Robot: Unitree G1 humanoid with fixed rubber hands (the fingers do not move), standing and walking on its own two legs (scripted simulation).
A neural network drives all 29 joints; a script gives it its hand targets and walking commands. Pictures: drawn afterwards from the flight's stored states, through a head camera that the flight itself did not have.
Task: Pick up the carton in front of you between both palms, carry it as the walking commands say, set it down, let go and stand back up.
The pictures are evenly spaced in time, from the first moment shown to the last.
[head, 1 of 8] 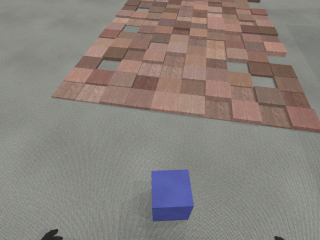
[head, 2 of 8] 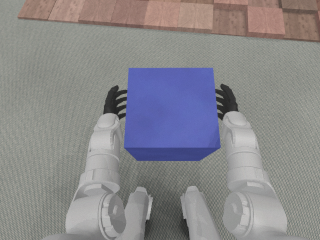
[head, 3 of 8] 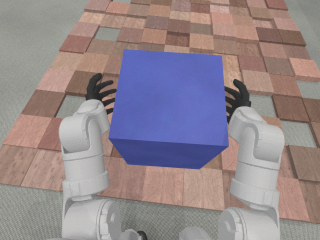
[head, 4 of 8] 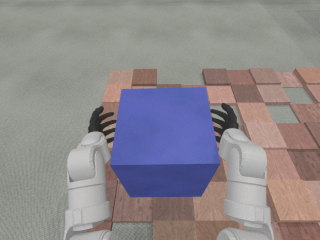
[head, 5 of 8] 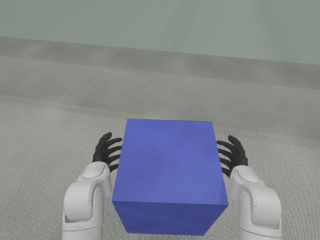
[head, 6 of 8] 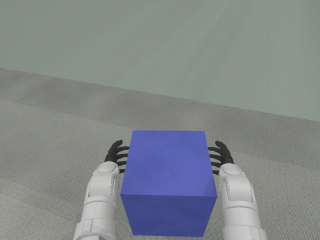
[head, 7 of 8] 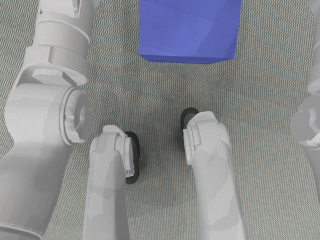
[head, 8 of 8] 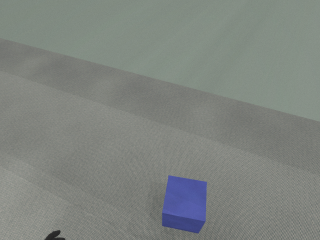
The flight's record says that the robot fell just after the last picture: no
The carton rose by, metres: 0.78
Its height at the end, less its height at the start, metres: +0.00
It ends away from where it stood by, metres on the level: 6.82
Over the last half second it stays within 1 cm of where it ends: yes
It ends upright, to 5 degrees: yes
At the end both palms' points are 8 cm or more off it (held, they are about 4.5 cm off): yes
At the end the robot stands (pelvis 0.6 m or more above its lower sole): yes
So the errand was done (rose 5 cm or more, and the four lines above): yes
